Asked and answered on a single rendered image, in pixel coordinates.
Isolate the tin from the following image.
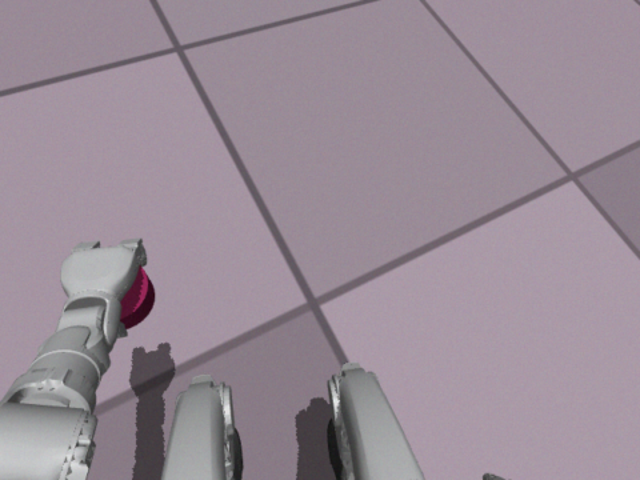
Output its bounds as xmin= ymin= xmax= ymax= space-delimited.
xmin=120 ymin=266 xmax=155 ymax=329

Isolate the left robot hand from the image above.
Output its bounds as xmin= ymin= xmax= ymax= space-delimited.
xmin=60 ymin=238 xmax=147 ymax=338

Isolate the left robot arm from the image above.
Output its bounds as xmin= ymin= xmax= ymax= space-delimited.
xmin=0 ymin=291 xmax=122 ymax=480

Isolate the right robot foot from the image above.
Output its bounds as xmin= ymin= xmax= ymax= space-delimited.
xmin=327 ymin=418 xmax=344 ymax=480

